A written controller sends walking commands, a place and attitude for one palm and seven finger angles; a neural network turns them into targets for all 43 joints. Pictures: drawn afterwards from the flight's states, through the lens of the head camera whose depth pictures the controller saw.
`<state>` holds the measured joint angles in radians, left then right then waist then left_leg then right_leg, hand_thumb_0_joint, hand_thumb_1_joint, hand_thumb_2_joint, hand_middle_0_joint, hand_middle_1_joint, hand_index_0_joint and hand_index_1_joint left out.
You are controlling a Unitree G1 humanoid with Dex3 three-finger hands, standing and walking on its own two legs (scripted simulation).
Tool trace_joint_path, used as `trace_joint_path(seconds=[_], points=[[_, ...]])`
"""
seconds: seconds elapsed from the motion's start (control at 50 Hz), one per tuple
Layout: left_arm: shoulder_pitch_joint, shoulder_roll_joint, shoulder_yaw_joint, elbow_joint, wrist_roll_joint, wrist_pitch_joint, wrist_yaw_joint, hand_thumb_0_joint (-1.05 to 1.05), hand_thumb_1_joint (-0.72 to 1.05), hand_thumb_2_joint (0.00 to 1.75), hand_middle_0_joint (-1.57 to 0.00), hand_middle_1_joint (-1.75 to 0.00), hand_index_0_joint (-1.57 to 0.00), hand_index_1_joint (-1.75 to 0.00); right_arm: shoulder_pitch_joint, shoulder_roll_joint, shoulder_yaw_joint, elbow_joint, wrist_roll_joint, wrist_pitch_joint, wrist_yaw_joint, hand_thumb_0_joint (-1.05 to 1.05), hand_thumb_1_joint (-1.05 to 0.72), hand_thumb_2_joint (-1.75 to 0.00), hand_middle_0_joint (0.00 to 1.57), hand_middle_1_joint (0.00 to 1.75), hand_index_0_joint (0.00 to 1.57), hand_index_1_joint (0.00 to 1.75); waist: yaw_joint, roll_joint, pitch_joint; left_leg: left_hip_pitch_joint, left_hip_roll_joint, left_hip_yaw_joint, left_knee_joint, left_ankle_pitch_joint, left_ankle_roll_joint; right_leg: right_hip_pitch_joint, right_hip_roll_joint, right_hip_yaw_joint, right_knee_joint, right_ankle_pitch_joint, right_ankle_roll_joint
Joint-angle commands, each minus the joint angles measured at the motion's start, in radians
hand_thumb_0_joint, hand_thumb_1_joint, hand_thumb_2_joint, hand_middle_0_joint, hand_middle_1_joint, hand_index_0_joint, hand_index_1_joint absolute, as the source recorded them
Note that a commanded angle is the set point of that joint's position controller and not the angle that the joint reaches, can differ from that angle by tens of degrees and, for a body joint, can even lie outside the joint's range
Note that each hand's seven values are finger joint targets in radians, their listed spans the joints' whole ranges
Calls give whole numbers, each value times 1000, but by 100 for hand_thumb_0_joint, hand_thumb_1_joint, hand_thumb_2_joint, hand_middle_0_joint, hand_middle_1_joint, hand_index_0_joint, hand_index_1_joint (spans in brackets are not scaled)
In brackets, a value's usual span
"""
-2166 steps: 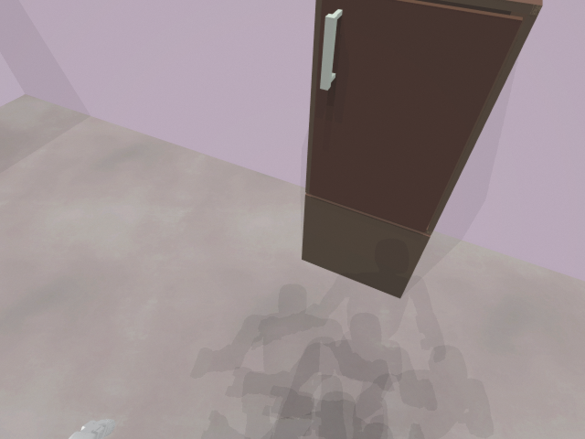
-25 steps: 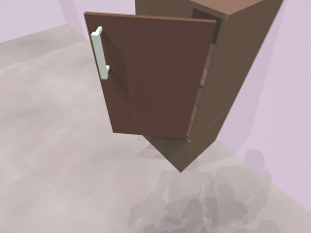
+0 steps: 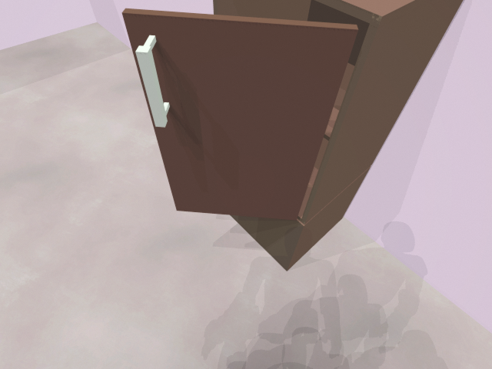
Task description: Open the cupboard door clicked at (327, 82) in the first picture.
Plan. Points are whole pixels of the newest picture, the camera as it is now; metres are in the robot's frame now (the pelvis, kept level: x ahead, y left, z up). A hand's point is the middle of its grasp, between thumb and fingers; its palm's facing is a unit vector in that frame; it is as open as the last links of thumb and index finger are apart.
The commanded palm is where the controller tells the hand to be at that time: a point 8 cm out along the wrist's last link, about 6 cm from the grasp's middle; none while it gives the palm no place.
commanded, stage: come to a stop and stand still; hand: left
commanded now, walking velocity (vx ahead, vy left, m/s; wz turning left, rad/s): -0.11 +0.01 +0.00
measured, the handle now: (156, 84) +0.55 +0.21 +0.15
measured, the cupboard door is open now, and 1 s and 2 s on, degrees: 43 43 43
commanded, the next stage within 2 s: look again from close up in 0.68 s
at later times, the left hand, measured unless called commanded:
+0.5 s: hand out of the picture +0.02 +0.16 -0.16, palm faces +0.02 -0.98 -0.20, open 7.3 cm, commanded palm none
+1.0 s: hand out of the picture -0.02 +0.18 -0.16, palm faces +0.04 -0.96 -0.26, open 7.4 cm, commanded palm none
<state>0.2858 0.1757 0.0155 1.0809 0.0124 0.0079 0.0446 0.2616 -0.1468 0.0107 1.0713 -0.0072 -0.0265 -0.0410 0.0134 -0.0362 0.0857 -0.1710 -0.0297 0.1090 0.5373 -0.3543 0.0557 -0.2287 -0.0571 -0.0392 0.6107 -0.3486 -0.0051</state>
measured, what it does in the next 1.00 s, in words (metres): stands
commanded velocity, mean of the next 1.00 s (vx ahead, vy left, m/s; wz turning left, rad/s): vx -0.01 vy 0.00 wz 0.00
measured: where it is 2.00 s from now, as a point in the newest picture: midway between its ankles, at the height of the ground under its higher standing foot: outside the picture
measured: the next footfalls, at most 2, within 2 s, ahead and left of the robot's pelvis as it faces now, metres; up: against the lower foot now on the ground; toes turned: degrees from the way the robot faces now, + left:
none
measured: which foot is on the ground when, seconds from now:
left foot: down 0.00-1.00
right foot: down 0.00-1.00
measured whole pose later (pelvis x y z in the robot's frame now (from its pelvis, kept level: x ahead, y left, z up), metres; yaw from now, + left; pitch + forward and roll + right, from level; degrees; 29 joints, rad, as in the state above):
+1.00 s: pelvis -0.04 -0.02 +0.01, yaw +2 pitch -2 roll +0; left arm 0.30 0.22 0.01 1.03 0.02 -0.02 0.03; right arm 0.26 -0.23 -0.02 1.02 -0.01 -0.01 -0.02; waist -0.01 0.01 0.01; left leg -0.21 0.01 0.06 0.53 -0.29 0.02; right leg -0.22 -0.02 -0.09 0.51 -0.27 -0.02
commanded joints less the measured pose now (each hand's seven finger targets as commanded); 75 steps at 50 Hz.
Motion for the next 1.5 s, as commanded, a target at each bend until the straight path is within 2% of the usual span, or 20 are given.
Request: trace_joint_path(seconds=[0.0, 0.04, 0.06, 0.1, 0.16, 0.22, 0.34, 0.56, 0.74, 0.76, 0.78, 0.8, 0.82, 0.86, 0.92, 0.98, 1.14, 1.4, 1.44, 1.48], points=[[107, 106, 18, -43, 2, -24, 6, 0, 90, 90, -20, -30, -20, -30, 31, -122, -43, -44, 3, -5, -9, 0, -90, -90, 20, 30, 20, 30, 8, 32, -127, 4, 150, -113, -48, 596, -8, 99, -104, 92, -83, 602, -40], [81, 118, 19, -56, 5, -21, 7, 0, 90, 90, -20, -30, -20, -30, 32, -105, -45, -39, -1, 9, -5, 0, -90, -90, 20, 30, 20, 30, -1, -53, -110, -29, 125, -95, -34, 459, -27, 87, -132, 112, -67, 698, -66], [74, 115, 17, -65, 6, -20, 8, 0, 90, 90, -20, -30, -20, -30, 31, -97, -43, -37, -2, 11, -3, 0, -90, -90, 20, 30, 20, 30, -2, -62, -110, -28, 123, -90, -42, 442, -30, 83, -132, 106, -67, 700, -66], [49, 119, 18, -84, 6, -16, 9, 0, 90, 90, -20, -30, -20, -30, 34, -98, -43, -34, -5, 11, 1, 0, -90, -90, 20, 30, 20, 30, -5, -40, -137, -10, 127, -94, -54, 444, -30, 70, -121, 99, -67, 623, -60], [5, 108, 13, -102, 5, -11, 5, 0, 90, 90, -20, -30, -20, -30, 15, -104, -38, -31, -6, 5, 4, 0, -90, -90, 20, 30, 20, 30, -2, 23, -114, -5, 149, -122, -107, 448, -15, 44, -73, 75, -97, 420, -33], [-12, 119, 13, -103, 5, -10, -1, 0, 90, 90, -20, -30, -20, -30, -8, -117, -35, -35, -8, 1, 8, 0, -90, -90, 20, 30, 20, 30, 2, 28, -89, -31, 147, -133, -133, 373, -13, 41, -66, 80, -135, 333, -28], [-22, 125, 6, -93, 4, -17, -10, 0, 90, 90, -20, -30, -20, -30, -18, -123, -28, -25, -8, 0, 13, 0, -90, -90, 20, 30, 20, 30, -2, 20, -68, -26, 139, -126, -169, 244, -23, 26, -67, 94, -205, 250, -28], [9, 125, -2, -47, 3, -29, -16, 0, 90, 90, -20, -30, -20, -30, 0, -129, -19, 10, -4, -1, 15, 0, -90, -90, 20, 30, 20, 30, -5, 24, -24, -23, 141, -128, -209, 171, -26, 15, -60, 94, -274, 162, -30], [54, 112, -7, -11, -1, -35, -16, 0, 90, 90, -20, -30, -20, -30, 27, -128, -16, 35, -3, -4, 13, 0, -90, -90, 20, 30, 20, 30, -3, 32, -41, -16, 142, -128, -217, 166, -26, 21, -59, 92, -280, 150, -32], [25, 263, -15, -82, 12, -49, -11, 0, 90, 90, -20, -30, -20, -30, -33, -246, -35, -82, -11, -6, 23, 0, -90, -90, 20, 30, 20, 30, -32, 78, 73, -67, 98, -147, -192, 248, -36, -14, -38, 68, -252, 174, -37], [53, 201, 9, -81, 4, -52, -5, 0, 90, 90, -20, -30, -20, -30, -35, -217, -51, -92, -13, -25, 16, 0, -90, -90, 20, 30, 20, 30, -6, 86, -73, -52, 127, -153, -121, 214, -24, 12, -68, 98, -213, 133, -41], [46, 212, 10, -90, 6, -58, -7, 0, 90, 90, -20, -30, -20, -30, -14, -217, -59, -97, -11, -27, 11, 0, -90, -90, 20, 30, 20, 30, -22, 91, -177, -17, 120, -158, -82, 230, -17, 51, -80, 110, -214, 176, -54], [39, 204, 16, -99, 6, -58, -9, 0, 90, 90, -20, -30, -20, -30, 2, -209, -64, -103, -9, -25, 8, 0, -90, -90, 20, 30, 20, 30, -28, 53, -199, -20, 116, -149, -64, 206, -15, 51, -92, 118, -227, 162, -62], [26, 184, 15, -113, 6, -52, -9, 0, 90, 90, -20, -30, -20, -30, 16, -191, -58, -112, -13, -14, 12, 0, -90, -90, 20, 30, 20, 30, -33, -39, -141, -50, 106, -136, -59, 185, -10, 29, -92, 119, -245, 148, -69], [2, 206, 26, -129, 6, -50, -10, 0, 90, 90, -20, -30, -20, -30, -1, -228, -68, -122, -10, -14, 12, 0, -90, -90, 20, 30, 20, 30, -31, 14, -53, -75, 118, -146, -90, 229, -6, -8, -75, 102, -220, 189, -66], [13, 200, 23, -126, 3, -48, -12, 0, 90, 90, -20, -30, -20, -30, -24, -225, -58, -122, -11, -15, 15, 0, -90, -90, 20, 30, 20, 30, -17, 19, -84, -63, 130, -146, -100, 286, -5, 42, -69, 81, -197, 280, -54], [-73, 254, 21, -138, 3, -40, -22, 0, 90, 90, -20, -30, -20, -30, -97, -281, -54, -124, -14, -8, 26, 0, -90, -90, 20, 30, 20, 30, -12, 37, -38, -77, 135, -163, -181, 184, -13, 30, -70, 82, -253, 147, -36], [-83, 255, 11, -107, 6, -35, -25, 0, 90, 90, -20, -30, -20, -30, -103, -291, -45, -81, -10, -9, 34, 0, -90, -90, 20, 30, 20, 30, -9, 23, -61, -65, 142, -178, -252, 133, -21, 67, -76, 74, -293, 143, -17], [-36, 185, -3, -78, 4, -26, -22, 0, 90, 90, -20, -30, -20, -30, -62, -221, -29, -51, -14, 3, 35, 0, -90, -90, 20, 30, 20, 30, -11, 19, -64, -65, 129, -164, -254, 34, -32, 59, -80, 78, -314, 44, -8], [2, 168, -3, -66, 11, -14, -21, 0, 90, 90, -20, -30, -20, -30, -19, -199, -27, -35, -16, 18, 36, 0, -90, -90, 20, 30, 20, 30, -10, 11, -26, -100, 114, -155, -250, -98, -31, 28, -74, 80, -316, -94, -8]])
